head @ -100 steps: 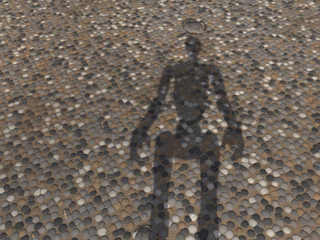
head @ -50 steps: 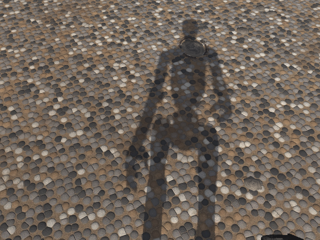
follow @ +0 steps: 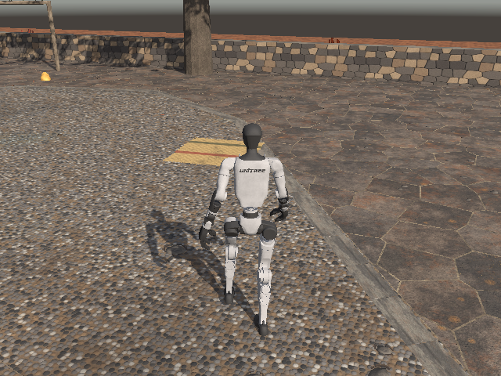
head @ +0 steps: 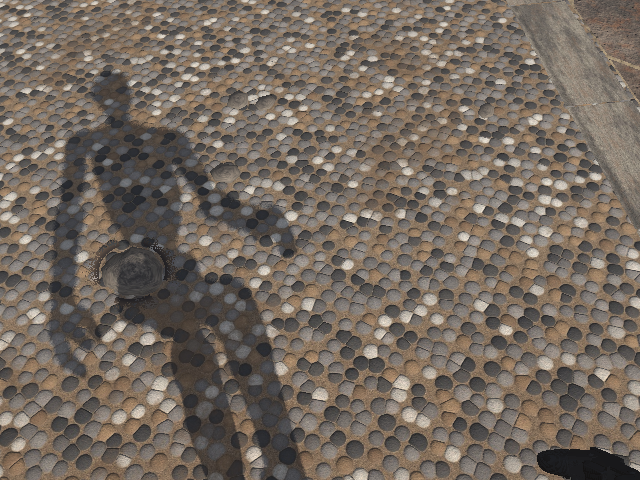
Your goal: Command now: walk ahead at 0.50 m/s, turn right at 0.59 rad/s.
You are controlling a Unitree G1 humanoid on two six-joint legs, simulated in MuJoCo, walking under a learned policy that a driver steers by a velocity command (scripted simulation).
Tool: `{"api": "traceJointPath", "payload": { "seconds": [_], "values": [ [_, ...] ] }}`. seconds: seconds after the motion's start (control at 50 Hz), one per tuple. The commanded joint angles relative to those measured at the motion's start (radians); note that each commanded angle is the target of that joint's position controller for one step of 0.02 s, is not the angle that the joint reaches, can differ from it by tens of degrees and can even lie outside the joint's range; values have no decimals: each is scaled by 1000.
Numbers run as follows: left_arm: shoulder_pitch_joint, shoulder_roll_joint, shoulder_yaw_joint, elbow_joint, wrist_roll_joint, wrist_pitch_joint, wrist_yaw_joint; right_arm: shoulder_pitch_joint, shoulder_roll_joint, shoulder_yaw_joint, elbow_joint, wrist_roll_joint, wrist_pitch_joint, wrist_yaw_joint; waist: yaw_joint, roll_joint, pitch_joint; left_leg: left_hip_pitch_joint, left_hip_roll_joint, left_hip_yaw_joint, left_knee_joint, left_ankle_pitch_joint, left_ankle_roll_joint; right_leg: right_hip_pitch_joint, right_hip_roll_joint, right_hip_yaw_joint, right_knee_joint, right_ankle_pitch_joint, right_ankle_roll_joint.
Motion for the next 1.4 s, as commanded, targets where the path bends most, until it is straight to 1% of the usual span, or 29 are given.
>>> {"api": "traceJointPath", "payload": {
  "seconds": [0.02,0.06,0.08,0.1,0.12,0.16,0.18,0.22,0.28,0.4,0.48,0.52,0.56,0.58,0.6,0.62,0.66,0.7,0.86,0.98,1.04,1.08,1.1,1.12,1.14,1.16,1.2,1.26,1.4],
  "values": [
    [-17,184,40,-57,6,-9,13,-31,-115,-25,-88,8,-32,-7,-66,-126,-7,138,-52,9,-109,-52,37,-29,-267,183,73,703,-61],
    [-56,191,39,-62,0,-22,1,217,-162,-47,-13,5,-49,-27,-178,-78,-129,471,-77,34,-187,-50,84,-90,-201,119,330,840,-17],
    [-43,132,22,-80,-8,-31,-8,367,-216,-61,0,-16,-59,-43,-232,-6,-254,697,99,-141,-210,-205,130,-214,-145,71,582,607,3],
    [77,34,3,-102,-35,-31,-9,397,-310,-81,-1,-37,-52,-47,-166,234,-358,916,369,-617,-299,-268,249,-510,23,-36,876,-120,41],
    [100,109,9,-76,-1,-23,-2,347,-255,-77,3,-10,-39,-36,-134,175,-314,833,375,-784,-366,-363,286,-605,-30,-24,987,-168,30],
    [-33,105,5,-77,15,-15,-12,228,-108,-44,-5,1,-41,-24,-118,-18,-80,582,271,-473,-399,-298,249,-606,-110,-41,943,-17,40],
    [-66,95,4,-87,17,-11,-19,224,-96,-38,8,-2,-45,-25,-107,10,-51,531,223,-369,-415,-198,223,-589,-131,-48,895,1,44],
    [-68,80,-1,-90,29,5,-33,258,-98,-36,45,5,-61,-23,-90,67,-45,481,176,-252,-433,-15,212,-545,-140,-60,846,8,58],
    [-120,66,-9,-108,32,15,-42,310,-114,-41,81,19,-83,-14,-84,62,-45,495,176,-180,-463,89,235,-595,-149,-79,782,40,73],
    [-380,21,-49,-187,25,5,-61,373,-124,-43,126,23,-73,-10,-133,60,10,464,124,-45,-522,86,216,-573,-205,-201,428,236,107],
    [-444,46,-49,-208,18,-1,-52,433,-155,-51,157,20,-65,-10,-150,61,10,531,167,-49,-471,170,200,-503,-183,-234,309,220,83],
    [-421,57,-43,-207,23,-8,-43,438,-163,-52,169,19,-55,-14,-129,54,9,551,180,-72,-399,249,191,-431,-161,-236,254,166,63],
    [-195,98,-20,-129,42,-30,-25,436,-146,-46,174,26,-49,-16,-31,-19,-104,482,106,-20,-117,348,158,-114,-145,-216,144,174,28],
    [-13,180,2,-106,64,-39,-9,409,-100,-30,130,30,-53,-14,46,-138,-242,315,45,26,169,79,131,122,-379,28,106,46,-24],
    [12,272,27,-97,52,-26,-2,505,-13,-14,105,52,-50,-19,0,-352,-320,24,-102,77,445,-477,105,275,-605,407,-21,-42,-115],
    [-47,192,13,-109,27,-18,-4,448,-129,-44,132,26,-32,-31,-6,-158,-212,-36,-49,-22,529,-446,119,159,-566,379,-40,-96,-99],
    [-173,84,-17,-117,19,-29,-10,393,-93,-44,129,30,-29,-17,-67,-117,-59,-3,14,-38,485,-295,118,-33,-470,127,-93,67,-50],
    [-193,51,-25,-105,13,-43,-4,402,-74,-47,143,8,-5,-4,-104,-147,-24,46,36,-27,457,-245,97,-116,-412,-17,-128,185,-12],
    [-100,57,-15,-41,5,-68,5,184,-33,-43,62,2,23,28,-103,-103,31,-99,46,18,319,-17,58,-84,-383,-263,-164,427,-24],
    [-28,94,-5,4,8,-56,14,5,-24,-23,-14,-5,18,45,-63,-99,67,-20,10,131,35,17,113,7,-405,-376,-120,584,-6],
    [-32,128,2,15,11,-40,23,40,-46,-32,-17,-8,20,38,-94,-124,23,85,-64,186,-9,-114,173,88,-415,-426,37,972,12],
    [-41,161,12,13,14,-19,25,192,-81,-52,20,-8,12,25,-162,-135,-74,263,-136,196,-45,-212,224,86,-418,-439,305,1115,14],
    [-54,165,12,3,11,-12,22,343,-115,-72,69,-16,3,12,-234,-90,-157,478,-149,158,-132,-180,259,-21,-398,-452,541,963,39],
    [-38,101,-4,-41,1,-16,14,443,-227,-108,87,-26,3,-5,-255,48,-258,758,77,-163,-172,-312,339,-322,-333,-455,874,505,81],
    [-66,68,-5,-113,-1,-27,-2,386,-310,-126,62,3,13,-6,-193,194,-315,920,294,-716,-329,-231,477,-673,-106,-305,1172,-214,132],
    [-189,112,0,-138,11,-37,-6,388,-284,-121,63,21,23,-12,-227,25,-238,877,277,-634,-372,-170,454,-780,-167,-147,1178,-132,123],
    [-181,88,-9,-129,-1,-55,-7,299,-181,-93,72,25,16,-24,-138,-67,-47,619,203,-402,-393,22,370,-721,-247,-148,997,3,115],
    [-138,75,-10,-121,39,-5,-12,252,-136,-75,62,35,-13,-25,-73,-43,-49,473,99,-263,-414,204,330,-583,-265,-149,873,17,148],
    [-372,63,-18,-210,32,20,-24,389,-173,-83,82,33,-25,-22,-146,12,-1,504,44,-262,-442,158,281,-714,-246,-171,576,239,188]
  ]
}}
